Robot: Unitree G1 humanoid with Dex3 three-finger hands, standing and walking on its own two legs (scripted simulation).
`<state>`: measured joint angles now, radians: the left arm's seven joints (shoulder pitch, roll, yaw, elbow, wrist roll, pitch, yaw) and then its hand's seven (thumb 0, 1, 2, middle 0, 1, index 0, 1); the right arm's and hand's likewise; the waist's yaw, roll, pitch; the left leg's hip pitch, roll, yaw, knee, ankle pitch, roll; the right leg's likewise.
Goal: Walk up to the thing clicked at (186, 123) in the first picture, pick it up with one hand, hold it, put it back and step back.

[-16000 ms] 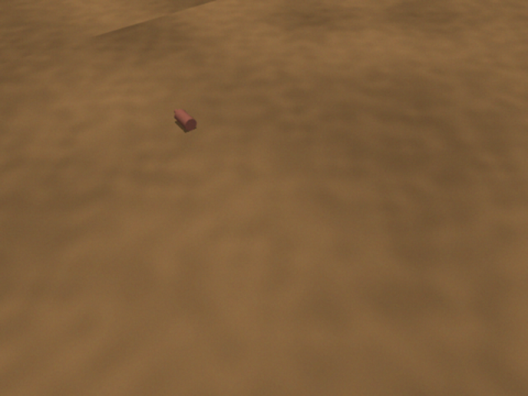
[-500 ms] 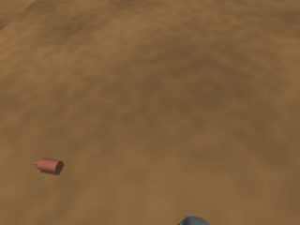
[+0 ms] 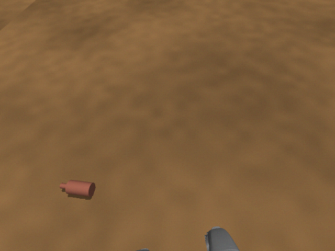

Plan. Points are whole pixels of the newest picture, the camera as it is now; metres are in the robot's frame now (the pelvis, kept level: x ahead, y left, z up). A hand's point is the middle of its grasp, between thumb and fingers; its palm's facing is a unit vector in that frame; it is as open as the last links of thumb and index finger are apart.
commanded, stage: walk up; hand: left
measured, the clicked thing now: (76, 187) +0.58 +0.58 -0.68
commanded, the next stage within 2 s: none
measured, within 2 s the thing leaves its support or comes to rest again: neither
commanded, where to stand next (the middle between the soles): +0.09 +0.40 m, yaw -13 degrees
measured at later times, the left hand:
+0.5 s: hand out of the picture +0.08 +0.51 -0.08, palm faces -0.07 -0.77 -0.64, open 7.4 cm
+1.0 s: hand out of the picture +0.06 +0.67 -0.11, palm faces -0.18 -0.83 -0.53, open 7.4 cm
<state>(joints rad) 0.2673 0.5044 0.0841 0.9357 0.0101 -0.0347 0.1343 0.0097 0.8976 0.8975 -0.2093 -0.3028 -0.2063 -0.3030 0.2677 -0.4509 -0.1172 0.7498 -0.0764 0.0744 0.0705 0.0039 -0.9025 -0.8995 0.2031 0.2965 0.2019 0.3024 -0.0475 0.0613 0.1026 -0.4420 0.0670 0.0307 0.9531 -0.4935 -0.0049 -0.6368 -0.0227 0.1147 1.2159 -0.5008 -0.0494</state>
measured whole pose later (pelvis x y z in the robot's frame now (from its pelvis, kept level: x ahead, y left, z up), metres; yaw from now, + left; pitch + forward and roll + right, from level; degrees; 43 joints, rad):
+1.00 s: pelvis -0.03 +0.40 +0.01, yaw -10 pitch -3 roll -1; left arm 0.29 0.36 0.04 0.88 0.03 -0.07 0.10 0.01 0.89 0.90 -0.21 -0.30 -0.21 -0.30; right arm 0.30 -0.41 -0.09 0.75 -0.05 0.11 0.03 0.01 -0.90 -0.90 0.21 0.30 0.20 0.30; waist -0.01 0.11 0.18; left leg -0.46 -0.02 0.02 1.07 -0.56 0.03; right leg -0.40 0.03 -0.09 0.79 -0.35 -0.07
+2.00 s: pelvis +0.01 +0.43 +0.02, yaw -14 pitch -3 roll +0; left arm 0.10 0.37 0.03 0.97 -0.01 0.01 0.00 0.01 0.90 0.90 -0.21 -0.30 -0.20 -0.30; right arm 0.16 -0.36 0.01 0.97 -0.01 -0.04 -0.02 0.00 -0.90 -0.90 0.21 0.30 0.21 0.30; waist 0.01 -0.01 0.11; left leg -0.37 0.04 0.02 0.76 -0.34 -0.01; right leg -0.32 -0.01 0.00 0.77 -0.39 -0.01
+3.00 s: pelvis +0.03 +0.45 +0.06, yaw -12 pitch -2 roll +0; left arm 0.07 0.35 0.02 1.17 0.00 0.00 -0.01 0.01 0.90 0.90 -0.21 -0.30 -0.20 -0.30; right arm 0.04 -0.34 0.00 1.15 -0.01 -0.02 0.00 0.01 -0.90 -0.90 0.21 0.30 0.20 0.30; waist 0.01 0.00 0.06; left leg -0.18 0.01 0.01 0.35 -0.14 0.00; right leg -0.11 -0.04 -0.02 0.33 -0.18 0.03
